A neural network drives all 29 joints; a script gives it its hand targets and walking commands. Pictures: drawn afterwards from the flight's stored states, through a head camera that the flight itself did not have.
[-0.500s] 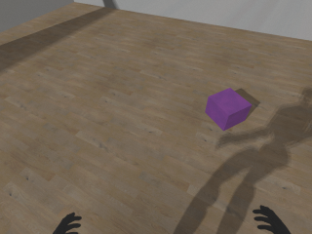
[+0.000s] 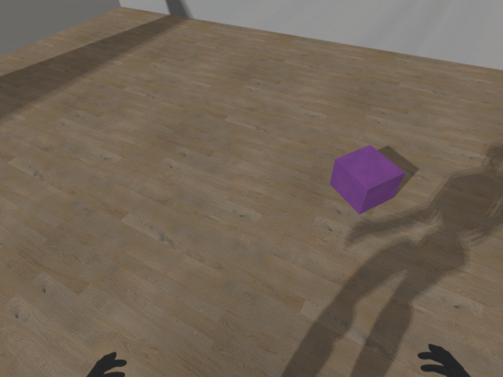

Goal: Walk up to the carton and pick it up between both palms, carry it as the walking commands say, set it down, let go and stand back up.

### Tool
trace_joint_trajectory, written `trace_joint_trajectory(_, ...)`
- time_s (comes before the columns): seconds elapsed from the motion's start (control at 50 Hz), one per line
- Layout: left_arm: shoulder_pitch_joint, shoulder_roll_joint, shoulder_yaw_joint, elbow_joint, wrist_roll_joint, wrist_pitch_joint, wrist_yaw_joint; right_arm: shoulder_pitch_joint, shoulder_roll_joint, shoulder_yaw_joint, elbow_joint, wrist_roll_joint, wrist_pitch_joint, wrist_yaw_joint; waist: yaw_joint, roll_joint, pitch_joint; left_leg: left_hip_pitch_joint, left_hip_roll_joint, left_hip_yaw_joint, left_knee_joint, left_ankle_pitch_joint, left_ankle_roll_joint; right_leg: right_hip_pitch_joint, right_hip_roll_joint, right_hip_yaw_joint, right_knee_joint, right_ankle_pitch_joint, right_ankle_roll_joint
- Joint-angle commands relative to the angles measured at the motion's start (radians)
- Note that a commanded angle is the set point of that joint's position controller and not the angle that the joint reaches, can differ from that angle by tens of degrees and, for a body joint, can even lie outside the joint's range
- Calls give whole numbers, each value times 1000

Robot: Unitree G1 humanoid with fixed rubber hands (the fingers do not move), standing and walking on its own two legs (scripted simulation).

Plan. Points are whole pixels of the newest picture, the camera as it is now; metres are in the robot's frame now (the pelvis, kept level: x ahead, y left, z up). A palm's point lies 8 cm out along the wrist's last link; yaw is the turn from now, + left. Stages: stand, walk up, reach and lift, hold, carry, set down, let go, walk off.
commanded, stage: stand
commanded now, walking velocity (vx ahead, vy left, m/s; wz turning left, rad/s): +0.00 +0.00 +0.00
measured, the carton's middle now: (364, 178) +1.15 -0.56 -0.68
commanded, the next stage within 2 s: walk up in 1.08 s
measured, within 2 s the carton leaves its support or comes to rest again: neither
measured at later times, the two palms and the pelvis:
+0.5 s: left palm out of the picture +0.10 +0.30 -0.09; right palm out of the picture +0.10 -0.29 -0.10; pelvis +0.00 +0.01 +0.01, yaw +0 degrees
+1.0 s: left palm out of the picture +0.08 +0.30 -0.10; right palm out of the picture +0.09 -0.29 -0.10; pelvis +0.00 +0.01 +0.01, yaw +0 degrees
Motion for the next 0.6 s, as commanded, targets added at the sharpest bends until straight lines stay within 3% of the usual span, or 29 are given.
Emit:
trace_joint_trajectory(0.0, -50, 190, 53, -52, 0, -23, 7, -43, -149, -39, -54, -3, -20, -13, 1, -15, -84, 11, 95, -76, -87, 127, 53, 32, -113, 114, -112, 108, -24)
trace_joint_trajectory(0.08, -42, 195, 49, -21, -6, -19, 11, -43, -178, -43, -32, 5, -17, -10, 0, 5, -65, 15, 93, -73, -106, 121, 50, 22, -117, 130, -141, 81, -24)
trace_joint_trajectory(0.14, -59, 198, 48, -5, -6, -21, 10, -51, -169, -41, -12, 2, -21, -14, 3, -33, -84, 21, 98, -86, -125, 117, 52, 36, -114, 117, -146, 68, -24)
trace_joint_trajectory(0.16, -58, 199, 44, 5, -5, -20, 13, -62, -170, -36, -5, -2, -21, -14, 10, -17, -90, 29, 99, -82, -117, 109, 54, 39, -119, 122, -158, 64, -22)
trace_joint_trajectory(0.18, -53, 199, 45, 11, -3, -24, 12, -56, -175, -38, 5, 0, -21, -13, -3, -5, -74, 34, 94, -80, -122, 114, 49, 24, -114, 122, -164, 56, -21)
trace_joint_trajectory(0.28, -51, 185, 37, 49, -6, -21, 13, -63, -170, -35, 41, 10, -22, -17, 7, -16, -73, 24, 103, -91, -144, 141, 48, 52, -113, 109, -168, 95, -17)
trace_joint_trajectory(0.32, -45, 201, 40, 68, -3, -19, 14, -43, -163, -30, 51, 4, -23, -9, -2, 27, -85, 37, 101, -80, -157, 163, 46, 66, -112, 113, -169, 88, -19)
trace_joint_trajectory(0.34, -51, 202, 43, 70, -8, -18, 11, -48, -166, -32, 56, 4, -23, -13, 4, -6, -88, 41, 100, -82, -155, 165, 48, 66, -115, 107, -180, 80, -14)
trace_joint_trajectory(0.38, -48, 197, 36, 87, -6, -19, 12, -43, -174, -36, 71, 3, -21, -17, -1, 19, -63, 42, 99, -81, -155, 164, 46, 50, -117, 113, -192, 83, -16)
trace_joint_trajectory(0.42, -47, 195, 36, 97, -6, -17, 14, -57, -174, -32, 81, 3, -20, -17, 6, -25, -71, 41, 103, -91, -171, 140, 54, 63, -114, 107, -195, 81, -18)
trace_joint_trajectory(0.48, -46, 201, 36, 112, -9, -16, 17, -51, -174, -36, 103, 5, -18, -16, 3, -23, -84, 51, 102, -80, -176, 135, 45, 66, -118, 107, -202, 80, -11)
trace_joint_trajectory(0.5, -37, 198, 35, 115, -6, -20, 21, -58, -170, -33, 99, 1, -16, -16, 8, 12, -65, 36, 102, -82, -177, 137, 44, 64, -114, 115, -198, 82, -14)
trace_joint_trajectory(0.54, -35, 206, 35, 127, -7, -17, 18, -64, -169, -36, 111, -1, -18, -19, 11, 1, -50, 25, 103, -80, -194, 110, 46, 69, -127, 119, -211, 70, -18)
trace_joint_trajectory(0.56, -48, 212, 39, 125, -8, -17, 18, -52, -165, -31, 120, 8, -16, -20, 5, -40, -69, 35, 106, -85, -192, 121, 43, 73, -119, 114, -210, 85, -13)
trace_joint_trajectory(0.58, -41, 203, 35, 128, -8, -17, 16, -46, -188, -37, 125, 8, -18, -17, 7, -34, -64, 38, 105, -85, -189, 127, 44, 68, -115, 109, -208, 95, -11)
